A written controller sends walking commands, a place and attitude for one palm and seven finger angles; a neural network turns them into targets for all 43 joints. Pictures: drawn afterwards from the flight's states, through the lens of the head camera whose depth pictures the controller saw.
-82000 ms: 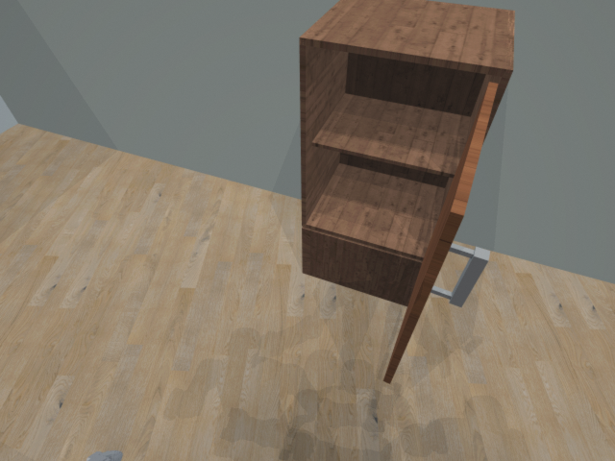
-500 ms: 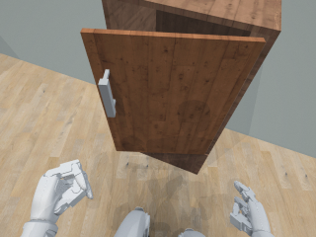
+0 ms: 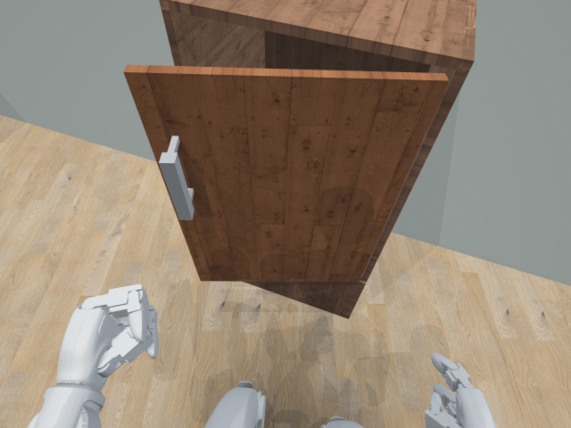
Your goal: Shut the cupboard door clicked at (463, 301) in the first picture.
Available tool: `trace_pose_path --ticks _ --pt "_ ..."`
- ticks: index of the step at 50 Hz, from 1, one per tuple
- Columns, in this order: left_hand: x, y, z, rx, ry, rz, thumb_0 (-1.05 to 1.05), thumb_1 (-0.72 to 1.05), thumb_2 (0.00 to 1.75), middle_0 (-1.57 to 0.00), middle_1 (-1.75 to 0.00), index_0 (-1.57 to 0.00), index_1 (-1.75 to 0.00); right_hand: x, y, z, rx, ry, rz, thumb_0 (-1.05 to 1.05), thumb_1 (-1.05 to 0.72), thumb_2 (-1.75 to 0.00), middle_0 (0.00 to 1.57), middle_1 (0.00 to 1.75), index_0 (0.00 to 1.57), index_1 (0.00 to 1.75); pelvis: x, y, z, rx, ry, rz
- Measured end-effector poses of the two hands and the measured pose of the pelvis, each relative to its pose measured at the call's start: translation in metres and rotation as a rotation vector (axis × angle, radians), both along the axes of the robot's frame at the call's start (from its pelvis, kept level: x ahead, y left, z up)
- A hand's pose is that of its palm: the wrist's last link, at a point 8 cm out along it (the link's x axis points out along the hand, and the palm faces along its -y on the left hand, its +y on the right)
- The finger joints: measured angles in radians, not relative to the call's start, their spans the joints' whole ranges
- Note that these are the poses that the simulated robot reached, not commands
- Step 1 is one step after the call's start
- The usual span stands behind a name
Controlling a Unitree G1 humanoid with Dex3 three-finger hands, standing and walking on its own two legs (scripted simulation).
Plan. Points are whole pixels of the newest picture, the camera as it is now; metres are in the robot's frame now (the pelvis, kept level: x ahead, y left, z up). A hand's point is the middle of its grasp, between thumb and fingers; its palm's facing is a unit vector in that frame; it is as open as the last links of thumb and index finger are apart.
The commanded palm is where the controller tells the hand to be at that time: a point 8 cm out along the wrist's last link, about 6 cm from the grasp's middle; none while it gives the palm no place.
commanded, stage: raise the hand and make a fist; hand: left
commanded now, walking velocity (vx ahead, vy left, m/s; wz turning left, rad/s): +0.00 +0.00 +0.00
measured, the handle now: (180, 179) +0.47 +0.21 +0.05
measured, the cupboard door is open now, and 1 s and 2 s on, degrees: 20 20 20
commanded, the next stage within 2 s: bring the fist close to the handle in 0.16 s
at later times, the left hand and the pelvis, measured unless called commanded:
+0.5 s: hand (160, 314) +0.25 +0.18 +0.05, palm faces +0.01 -1.00 -0.02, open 3.1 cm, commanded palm +0.24 +0.23 +0.06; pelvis -0.01 +0.00 +0.00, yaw +0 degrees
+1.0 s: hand (189, 253) +0.34 +0.16 +0.05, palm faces +0.02 -1.00 -0.02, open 3.1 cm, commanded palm +0.32 +0.21 +0.06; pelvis +0.00 +0.00 +0.01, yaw -1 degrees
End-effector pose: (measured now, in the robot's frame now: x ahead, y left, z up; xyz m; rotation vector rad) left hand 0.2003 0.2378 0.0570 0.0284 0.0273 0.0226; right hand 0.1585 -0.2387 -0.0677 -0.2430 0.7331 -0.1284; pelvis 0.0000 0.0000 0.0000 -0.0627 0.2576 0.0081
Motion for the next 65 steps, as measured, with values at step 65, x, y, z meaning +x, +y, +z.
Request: trace_pose_path --ticks 65 --pt "0.161 -0.033 0.002 -0.005 -0.053 0.008 0.01 0.9 0.9 -1.3 -1.5 -1.3 -1.5 -0.056 -0.013 -0.025 0.013 0.237 -0.07 0.01 -0.9 -0.9 0.2 0.3 0.21 0.3 -0.003 0.001 0.003 0.011 0.033 -0.017"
